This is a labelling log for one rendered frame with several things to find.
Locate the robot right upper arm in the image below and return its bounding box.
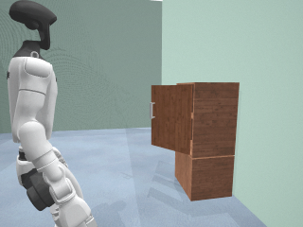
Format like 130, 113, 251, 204
12, 57, 53, 142

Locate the cupboard door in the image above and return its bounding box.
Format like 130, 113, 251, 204
151, 85, 192, 155

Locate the robot left thigh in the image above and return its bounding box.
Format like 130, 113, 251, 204
57, 161, 84, 200

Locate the robot left hand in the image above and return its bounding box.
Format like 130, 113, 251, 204
52, 147, 68, 168

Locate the robot right forearm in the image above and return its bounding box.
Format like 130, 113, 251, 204
18, 121, 76, 205

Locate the robot right hand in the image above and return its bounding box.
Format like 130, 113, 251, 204
59, 195, 98, 227

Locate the robot head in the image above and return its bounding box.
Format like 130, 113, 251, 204
9, 0, 57, 61

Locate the handle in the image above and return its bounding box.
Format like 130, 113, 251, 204
150, 102, 155, 119

